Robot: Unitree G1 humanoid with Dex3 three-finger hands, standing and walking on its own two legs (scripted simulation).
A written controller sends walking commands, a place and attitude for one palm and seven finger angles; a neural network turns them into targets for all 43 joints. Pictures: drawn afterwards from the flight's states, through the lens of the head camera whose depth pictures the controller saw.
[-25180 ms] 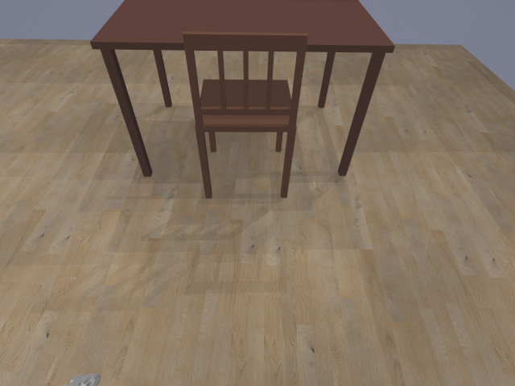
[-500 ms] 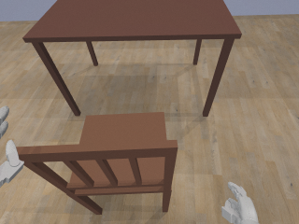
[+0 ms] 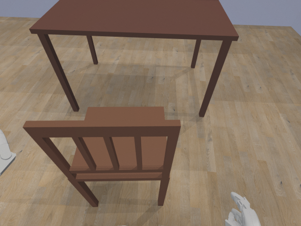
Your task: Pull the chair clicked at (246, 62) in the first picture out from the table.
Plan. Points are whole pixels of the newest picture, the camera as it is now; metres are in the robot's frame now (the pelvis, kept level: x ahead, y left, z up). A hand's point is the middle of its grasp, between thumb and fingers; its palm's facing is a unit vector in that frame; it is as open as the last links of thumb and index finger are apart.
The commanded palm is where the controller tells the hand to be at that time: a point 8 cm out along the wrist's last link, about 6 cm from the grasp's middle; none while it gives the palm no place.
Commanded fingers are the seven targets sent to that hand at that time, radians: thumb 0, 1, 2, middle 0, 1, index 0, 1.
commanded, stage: step back with the hand held close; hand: left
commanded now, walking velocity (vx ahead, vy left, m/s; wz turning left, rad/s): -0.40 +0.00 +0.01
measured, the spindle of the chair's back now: (112, 153) +0.36 +0.16 -0.10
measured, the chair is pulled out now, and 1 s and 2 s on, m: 0.58 0.58 0.58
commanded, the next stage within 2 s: stop stepping back and stand still in 1.42 s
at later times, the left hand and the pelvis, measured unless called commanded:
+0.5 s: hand out of the picture +0.16 +0.28 +0.18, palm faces +0.57 -0.66 -0.49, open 7.4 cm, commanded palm +0.10 +0.31 +0.19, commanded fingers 0.00 0.90 0.90 -0.20 -0.30 -0.20 -0.30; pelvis -0.01 +0.00 -0.02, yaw +5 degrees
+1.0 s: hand out of the picture +0.17 +0.27 +0.19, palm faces +0.50 -0.68 -0.53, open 7.4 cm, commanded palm +0.10 +0.31 +0.19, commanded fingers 0.00 0.90 0.90 -0.20 -0.30 -0.20 -0.30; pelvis -0.02 +0.00 -0.01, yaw +4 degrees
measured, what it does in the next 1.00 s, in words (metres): stands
